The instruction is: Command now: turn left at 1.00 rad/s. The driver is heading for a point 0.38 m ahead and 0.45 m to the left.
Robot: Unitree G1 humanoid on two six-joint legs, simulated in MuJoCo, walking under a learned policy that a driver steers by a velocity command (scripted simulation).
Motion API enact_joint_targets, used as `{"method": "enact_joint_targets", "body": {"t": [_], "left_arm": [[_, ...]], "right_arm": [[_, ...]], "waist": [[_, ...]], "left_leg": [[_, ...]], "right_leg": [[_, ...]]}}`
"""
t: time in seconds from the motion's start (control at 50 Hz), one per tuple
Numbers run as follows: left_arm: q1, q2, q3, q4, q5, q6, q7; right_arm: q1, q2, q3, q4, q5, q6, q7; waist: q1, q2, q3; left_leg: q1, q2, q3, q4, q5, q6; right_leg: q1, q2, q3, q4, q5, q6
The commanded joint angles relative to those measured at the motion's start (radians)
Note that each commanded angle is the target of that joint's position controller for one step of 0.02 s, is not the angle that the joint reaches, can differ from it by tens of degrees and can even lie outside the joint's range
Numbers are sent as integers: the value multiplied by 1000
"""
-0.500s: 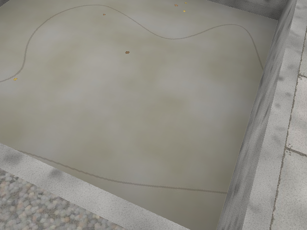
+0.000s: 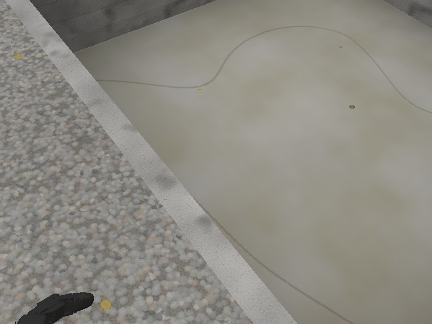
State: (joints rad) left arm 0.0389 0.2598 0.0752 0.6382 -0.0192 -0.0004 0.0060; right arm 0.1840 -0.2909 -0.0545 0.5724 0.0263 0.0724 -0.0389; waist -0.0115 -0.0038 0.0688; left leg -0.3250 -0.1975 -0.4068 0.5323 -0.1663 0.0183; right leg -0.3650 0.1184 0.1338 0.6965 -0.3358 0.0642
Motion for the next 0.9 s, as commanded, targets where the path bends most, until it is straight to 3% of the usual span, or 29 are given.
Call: {"method": "enact_joint_targets", "body": {"t": [0.02, 0.04, 0.06, 0.08, 0.1, 0.12, 0.16, 0.24, 0.3, 0.36, 0.42, 0.44, 0.46, 0.48, 0.5, 0.52, 0.54, 0.56, 0.58, 0.6, 0.64, 0.7, 0.76, 0.8, 0.82, 0.84, 0.86, 0.88, 0.9], "left_arm": [[23, 90, 37, -56, -8, -29, -7], [44, 90, 39, -43, -2, -25, -4], [59, 133, 41, -53, 18, -15, -1], [45, 176, 39, -86, 64, -12, -4], [-15, 148, 38, -103, 66, -20, -3], [-80, 100, 21, -118, 51, -18, 3], [-84, 67, -2, -130, 21, -1, 18], [51, 83, -10, -114, 27, 10, 31], [110, 93, -7, -101, 27, 9, 31], [95, 120, 2, -92, 13, 14, 25], [155, 152, 10, -62, -2, 31, 25], [157, 125, -2, -55, -7, 34, 22], [192, 119, -4, -37, -27, 28, 12], [189, 105, -10, -39, -21, 15, 1], [136, 13, -40, -87, 5, -8, -16], [-12, 76, -23, -144, -34, -34, -12], [-38, 125, -1, -151, -61, -52, -10], [9, 115, 1, -132, -49, -66, -13], [42, 111, 4, -116, -23, -79, -19], [48, 109, 9, -115, -7, -91, -26], [36, 85, 7, -114, 2, -108, -37], [-32, 47, -3, -135, -7, -120, -45], [-41, 95, 15, -157, -30, -121, -40], [24, 130, 31, -151, -46, -118, -27], [111, 149, 46, -125, -46, -116, -18], [265, 177, 62, -94, -49, -113, -5], [473, 236, 73, -64, -36, -104, 9], [461, 303, 72, -79, 22, -103, -6], [382, 215, 51, -94, 28, -116, -21]], "right_arm": [[-36, -159, -55, -69, 11, -15, 6], [-13, -136, -50, -62, 18, -15, 8], [70, -85, -40, -42, 6, -16, 13], [98, -142, -64, -55, 22, -25, 8], [74, -229, -90, -37, 9, -35, 7], [79, -255, -99, -1, 14, -26, 0], [111, -180, -78, 34, 2, 0, -11], [44, -128, -56, 6, 13, -23, -22], [22, -102, -43, 14, 4, -30, -26], [28, -50, -13, 31, -12, -42, -11], [50, -67, -11, 56, -4, -55, 8], [116, -46, -3, 85, -4, -57, 15], [163, -51, -3, 104, -3, -58, 21], [220, -102, -15, 120, 0, -63, 23], [324, -201, -40, 137, -9, -68, 20], [338, -260, -62, 150, -27, -87, 35], [261, -192, -38, 137, -48, -116, 34], [206, -135, -18, 135, -39, -138, 34], [183, -97, -5, 129, -21, -149, 36], [179, -82, 2, 127, -11, -150, 36], [185, -79, 3, 122, -12, -149, 30], [167, -109, -7, 116, 0, -142, 17], [157, -151, -26, 108, 18, -146, 10], [129, -138, -26, 98, 14, -141, 14], [117, -119, -21, 90, 7, -141, 18], [84, -88, -11, 71, -7, -144, 26], [83, -3, 16, 39, -44, -143, 32], [185, 72, 35, -23, 37, -155, 28], [143, -24, 17, 3, 65, -144, 23]], "waist": [[20, 186, -143], [21, 106, -161], [-14, -100, -211], [-33, -254, -160], [-45, -216, -89], [-59, -139, -38], [-38, -85, -10], [29, -102, -27], [53, -132, -68], [50, -179, -99], [60, -196, -121], [27, -164, -168], [4, -148, -156], [-16, -59, -143], [-52, 184, -150], [-133, 262, -4], [-104, 207, 113], [-62, 213, 114], [-47, 208, 75], [-40, 184, 58], [-38, 156, 24], [-39, 176, 35], [-16, 183, 39], [38, 176, 20], [84, 154, -32], [168, 121, -116], [239, -45, -314], [143, -456, -385], [130, -342, -245]], "left_leg": [[87, 210, -330, -129, -46, 123], [17, 155, -279, -52, -259, 81], [-94, 37, -98, 215, -500, 27], [-219, -68, 39, 492, -585, -30], [-247, 24, 90, 678, -492, -74], [-231, 68, 121, 746, -397, -90], [-240, 56, 158, 877, -282, -114], [-302, 93, 220, 832, -237, -146], [-289, 140, 218, 612, -256, -160], [-112, 208, 318, 320, -311, -152], [16, 194, 380, 94, -240, -123], [136, 199, 389, -66, -138, -91], [264, 179, 411, -173, -84, -48], [407, 251, 296, -137, -169, 7], [496, 458, -11, -221, -562, 124], [350, 573, -255, -388, -784, 259], [279, 559, -236, -420, -720, 262], [272, 518, -174, -410, -599, 237], [296, 482, -117, -399, -511, 218], [305, 453, -76, -397, -436, 207], [276, 405, 4, -403, -308, 197], [162, 352, 85, -394, -185, 186], [91, 373, 29, -383, -212, 185], [71, 373, -2, -320, -171, 172], [23, 345, 13, -236, -88, 161], [-68, 283, 54, -36, 12, 130], [-196, 208, 136, 310, -127, 99], [-480, 126, 204, 643, -424, 51], [-577, 214, 227, 804, -331, 39]], "right_leg": [[148, -16, -3, -225, 104, -25], [266, -72, 11, -322, 210, -53], [392, -287, 204, -337, 285, -142], [281, -493, 432, -394, 419, -294], [154, -520, 453, -439, 322, -338], [89, -438, 323, -430, 197, -300], [61, -319, 182, -417, 97, -259], [190, -299, 115, -419, 128, -299], [311, -321, 124, -405, 148, -313], [274, -312, 65, -382, 234, -302], [262, -337, 71, -323, 447, -315], [226, -332, 56, -325, 301, -290], [123, -306, 45, -334, 54, -250], [-60, -261, 8, -248, -177, -190], [-300, -120, -169, 44, -274, -97], [-478, -96, -166, 212, -265, -88], [-528, -150, -97, 314, -176, -103], [-510, -175, -82, 328, -79, -109], [-490, -187, -86, 319, -14, -104], [-471, -187, -90, 298, 54, -90], [-381, -157, -125, 212, 153, -62], [-190, -110, -140, -11, 214, -25], [-21, -111, -109, -109, 211, -9], [97, -120, -104, -159, 184, -21], [234, -110, -122, -164, 156, -30], [440, -145, -93, -173, 149, -48], [723, -299, 50, -168, -9, -74], [848, -524, 578, -397, -371, -204], [698, -545, 637, -461, -523, -216]]}}
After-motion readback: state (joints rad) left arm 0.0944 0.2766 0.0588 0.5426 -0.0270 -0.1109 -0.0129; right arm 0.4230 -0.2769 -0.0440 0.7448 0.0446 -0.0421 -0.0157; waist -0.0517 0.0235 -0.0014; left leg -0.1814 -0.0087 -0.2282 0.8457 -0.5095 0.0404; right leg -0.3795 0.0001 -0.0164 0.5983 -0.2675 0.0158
